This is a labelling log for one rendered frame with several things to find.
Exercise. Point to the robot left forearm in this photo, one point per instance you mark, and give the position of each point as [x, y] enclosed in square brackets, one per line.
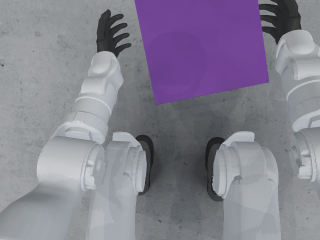
[94, 104]

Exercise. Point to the robot left upper arm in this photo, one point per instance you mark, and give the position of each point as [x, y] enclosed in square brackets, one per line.
[68, 168]

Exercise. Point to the robot right shin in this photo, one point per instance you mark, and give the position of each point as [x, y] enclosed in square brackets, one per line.
[247, 136]

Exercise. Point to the carton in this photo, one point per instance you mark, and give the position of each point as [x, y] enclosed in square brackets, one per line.
[200, 47]

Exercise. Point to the robot right hand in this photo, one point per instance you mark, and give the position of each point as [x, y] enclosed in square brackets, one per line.
[287, 18]

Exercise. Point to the robot right upper arm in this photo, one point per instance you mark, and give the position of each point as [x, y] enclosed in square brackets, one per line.
[304, 155]

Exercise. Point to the robot left hand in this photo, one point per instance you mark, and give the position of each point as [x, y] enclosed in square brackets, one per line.
[105, 40]

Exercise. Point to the robot right forearm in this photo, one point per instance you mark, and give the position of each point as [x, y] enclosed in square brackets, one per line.
[298, 63]

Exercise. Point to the robot right thigh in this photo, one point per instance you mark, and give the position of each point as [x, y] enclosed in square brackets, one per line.
[250, 205]

